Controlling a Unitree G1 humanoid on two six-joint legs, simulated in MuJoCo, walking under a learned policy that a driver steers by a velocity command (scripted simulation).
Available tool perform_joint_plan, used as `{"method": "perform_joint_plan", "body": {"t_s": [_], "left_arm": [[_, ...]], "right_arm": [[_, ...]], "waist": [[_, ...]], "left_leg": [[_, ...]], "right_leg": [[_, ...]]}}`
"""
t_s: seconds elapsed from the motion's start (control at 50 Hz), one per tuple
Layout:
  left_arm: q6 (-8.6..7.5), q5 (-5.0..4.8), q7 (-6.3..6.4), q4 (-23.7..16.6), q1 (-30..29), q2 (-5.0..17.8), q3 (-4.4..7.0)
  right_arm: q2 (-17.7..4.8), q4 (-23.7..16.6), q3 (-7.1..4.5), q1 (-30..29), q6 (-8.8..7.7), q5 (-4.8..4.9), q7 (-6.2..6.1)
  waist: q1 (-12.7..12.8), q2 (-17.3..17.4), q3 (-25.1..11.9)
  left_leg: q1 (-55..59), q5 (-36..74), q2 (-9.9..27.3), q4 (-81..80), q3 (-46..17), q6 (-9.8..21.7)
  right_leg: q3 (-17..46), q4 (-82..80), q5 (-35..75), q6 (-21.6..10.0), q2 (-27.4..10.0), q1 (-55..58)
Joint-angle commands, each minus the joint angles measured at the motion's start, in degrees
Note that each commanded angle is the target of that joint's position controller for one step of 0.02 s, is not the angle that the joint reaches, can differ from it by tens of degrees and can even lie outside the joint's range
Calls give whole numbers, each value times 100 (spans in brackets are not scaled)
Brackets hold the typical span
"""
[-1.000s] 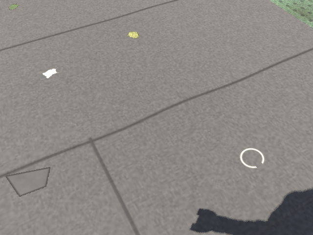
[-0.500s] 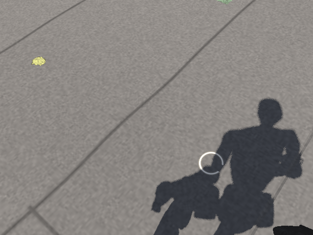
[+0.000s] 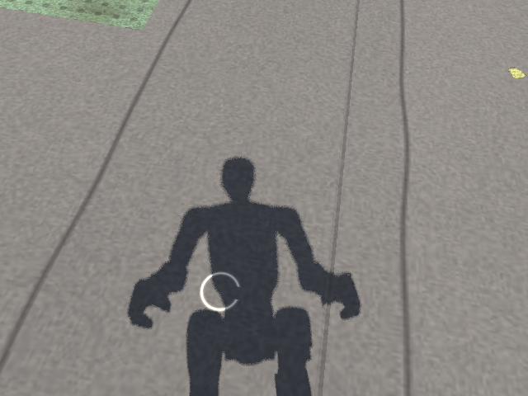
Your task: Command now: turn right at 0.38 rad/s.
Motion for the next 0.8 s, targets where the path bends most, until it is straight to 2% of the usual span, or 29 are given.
{"method": "perform_joint_plan", "body": {"t_s": [0.02, 0.1, 0.14, 0.16, 0.18, 0.2, 0.22, 0.24, 0.28, 0.3, 0.36, 0.42, 0.46, 0.48, 0.5, 0.52, 0.54, 0.56, 0.58, 0.6, 0.62, 0.64, 0.66, 0.68, 0.7, 0.72, 0.74, 0.78, 0.8], "left_arm": [[-45, -7, 39, -327, 2, 206, -21], [-97, -49, 100, -230, 26, 80, -146], [-203, 33, 158, -45, 337, 32, -203], [-267, 124, 181, -59, 275, 298, -180], [-290, 105, 186, -229, -79, 849, -100], [-362, 134, 219, -119, 58, 524, -155], [-401, 122, 233, -85, -232, 242, -256], [-414, 117, 258, -52, -444, 87, -315], [-445, 82, 327, 53, -426, 58, -340], [-451, 63, 327, 110, -332, 31, -356], [-464, 55, 326, 300, -215, 22, -362], [-452, 66, 353, 467, -227, 63, -339], [-467, 10, 372, 554, -279, 17, -345], [-502, 6, 361, 597, -172, -94, -377], [-506, -16, 327, 672, 62, -123, -351], [-479, 11, 334, 833, -74, -47, -339], [-457, 17, 340, 909, -163, -20, -316], [-450, 12, 337, 981, -166, 0, -299], [-425, 16, 322, 1080, -11, 62, -261], [-392, 80, 281, 1081, 16, 144, -212], [-379, 126, 220, 976, -222, 193, -182], [-418, 115, 148, 757, -656, -53, -237], [-470, 126, 101, 628, -895, -199, -274], [-529, 129, 75, 595, -941, -32, -219], [-598, 120, 34, 632, -756, -13, -204], [-660, 108, -17, 701, -540, -56, -213], [-707, 81, -52, 768, -335, -127, -221], [-735, 57, -37, 908, 108, -148, -205], [-742, 57, 4, 1072, 556, -187, -198]], "right_arm": [[-991, -214, -300, 79, -63, -1, 41], [-1049, -14, -329, 206, 38, -9, 126], [-1004, 119, -313, 321, 87, 78, 138], [-763, 136, -266, 611, 65, 68, 161], [-267, -148, -116, 572, 33, 63, 174], [-574, -57, -177, 193, 137, 58, 73], [-620, 0, -206, 263, 199, 123, 78], [-620, 118, -223, 337, 219, 124, 88], [-682, 308, -265, 555, 231, 24, 99], [-622, 381, -249, 612, 232, 18, 105], [-383, 436, -163, 442, 236, 78, 79], [-338, 571, -137, 466, 228, 116, 3], [-322, 731, -107, 649, 148, 61, -40], [-488, 753, -117, 678, 77, -9, -55], [-805, 780, -179, 375, 48, 38, -23], [-577, 806, -142, 279, 21, 67, 44], [-437, 867, -96, 297, -12, 54, 68], [-450, 921, -94, 288, -22, 47, 57], [-545, 1032, -134, 512, -18, 31, 52], [-717, 1056, -202, 600, 17, 0, 71], [-840, 1080, -251, 784, 52, -20, 100], [-936, 1129, -300, 900, 55, 18, 110], [-934, 1137, -346, 780, 26, 39, 106], [-860, 1104, -354, 730, -33, 2, 116], [-903, 1030, -382, 507, -113, -9, 133], [-895, 967, -392, 259, -185, 34, 153], [-880, 926, -400, 28, -234, 86, 172], [-922, 910, -437, -199, -272, 118, 201], [-884, 905, -447, -312, -259, 130, 206]], "waist": [[-29, 1327, -662], [-29, 1531, -663], [198, 1196, -649], [69, 436, -813], [-95, -1020, -631], [278, -680, -554], [47, -560, -371], [-39, -550, -248], [-76, -741, -298], [-55, -628, -420], [52, -522, -439], [54, -531, -415], [-100, -263, -494], [-46, -17, -594], [286, 549, -339], [99, 542, -282], [42, 559, -193], [38, 614, -193], [8, 728, -485], [-39, 851, -285], [-179, 918, 136], [-293, 1276, 479], [-263, 1451, 695], [-247, 1178, 548], [-76, 974, 310], [73, 884, 141], [212, 948, 56], [414, 1128, 89], [622, 893, 175]], "left_leg": [[864, 1945, 1250, -492, -1099, 1002], [498, 2062, 1232, -295, -1040, 977], [40, 2017, 1093, 128, -822, 592], [-534, 1002, 817, 647, -556, 210], [-1390, -1397, -18, 1120, 131, -189], [-800, -2025, 137, 1754, -332, -209], [-745, -1862, 94, 2016, -405, -193], [-735, -1592, 90, 2057, -427, -196], [-737, -1301, 2, 2169, -318, -252], [-662, -1326, -37, 2161, -298, -289], [-419, -1367, -50, 1544, -281, -326], [-7, -1021, -141, 573, -207, -281], [869, 325, 40, -510, -400, -212], [1302, 771, 464, -565, -839, -153], [919, 1102, 621, -291, -975, -5], [492, 749, 588, -353, -943, 42], [312, 479, 514, -458, -890, 4], [258, 327, 457, -530, -862, -20], [408, -1130, 294, -558, -805, 66], [274, -2772, 308, -678, -1043, 243], [208, -3929, 582, -1003, -1556, 488], [284, -4291, 1120, -1519, -2265, 794], [175, -4038, 1671, -1948, -2786, 1026], [187, -3531, 1835, -2150, -2928, 1098], [317, -3037, 1766, -2126, -2736, 1055], [294, -2641, 1585, -2077, -2337, 954], [39, -2376, 1308, -2013, -1852, 812], [-601, -2345, 990, -1758, -1284, 743], [-1066, -2519, 870, -1376, -1082, 750]], "right_leg": [[-367, -890, -264, -94, 17, -5], [-760, -2509, -110, -331, -10, 1040], [-721, -4330, 1282, -506, -85, 1994], [316, -4769, 1303, -657, -859, 2626], [1875, -4710, 2835, -1198, -2292, 2435], [1563, -4509, 3254, -1680, -2412, 1601], [1207, -4520, 3278, -1693, -2115, 1487], [875, -4540, 3180, -1522, -1804, 1410], [501, -4338, 3968, -1358, -1436, 1664], [429, -4241, 4287, -1369, -1415, 1777], [457, -4121, 4030, -1389, -1406, 1831], [650, -4009, 3472, -1344, -1365, 1715], [682, -3937, 2782, -1022, -1228, 1287], [645, -3895, 2289, -823, -1089, 981], [313, -4104, 1811, -733, -670, 972], [201, -4140, 1677, -685, -583, 1358], [203, -4070, 1740, -676, -605, 1525], [203, -4015, 1865, -680, -634, 1613], [59, -3794, 686, -787, -456, 1610], [-34, -3555, -733, -879, -288, 1124], [-67, -3252, -1433, -917, -245, 330], [-533, -2669, -792, -812, -156, -168], [-916, -1991, 257, -710, -299, -378], [-774, -1504, 280, -659, -494, -522], [-711, -1361, 316, -636, -590, -509], [-769, -1554, 338, -647, -624, -270], [-910, -1924, 341, -679, -567, 248], [-1290, -2765, 363, -721, -388, 1326], [-1557, -3338, 850, -711, -285, 2015]]}}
